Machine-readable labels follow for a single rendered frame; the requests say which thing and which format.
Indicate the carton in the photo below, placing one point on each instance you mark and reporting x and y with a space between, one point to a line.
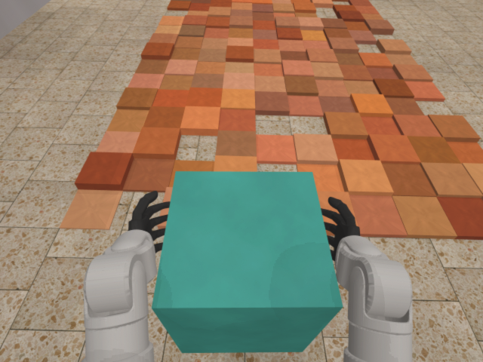
246 264

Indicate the right robot forearm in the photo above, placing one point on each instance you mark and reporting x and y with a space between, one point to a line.
380 309

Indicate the robot left hand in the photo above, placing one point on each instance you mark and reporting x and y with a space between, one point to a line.
142 213

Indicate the left robot forearm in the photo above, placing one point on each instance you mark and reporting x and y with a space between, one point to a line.
116 301

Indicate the robot right hand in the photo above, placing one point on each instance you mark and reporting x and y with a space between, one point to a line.
345 223

